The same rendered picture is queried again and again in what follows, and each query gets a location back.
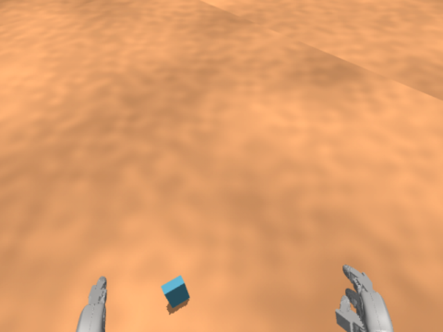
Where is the right robot hand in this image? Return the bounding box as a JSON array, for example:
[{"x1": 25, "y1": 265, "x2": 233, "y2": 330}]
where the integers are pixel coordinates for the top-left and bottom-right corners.
[{"x1": 335, "y1": 265, "x2": 394, "y2": 332}]

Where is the left robot hand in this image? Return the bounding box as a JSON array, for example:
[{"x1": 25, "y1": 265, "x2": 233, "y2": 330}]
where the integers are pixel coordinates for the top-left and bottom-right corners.
[{"x1": 76, "y1": 276, "x2": 107, "y2": 332}]

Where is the carton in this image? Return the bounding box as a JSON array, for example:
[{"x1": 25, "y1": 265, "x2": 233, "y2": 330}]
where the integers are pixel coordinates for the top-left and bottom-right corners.
[{"x1": 161, "y1": 275, "x2": 190, "y2": 308}]

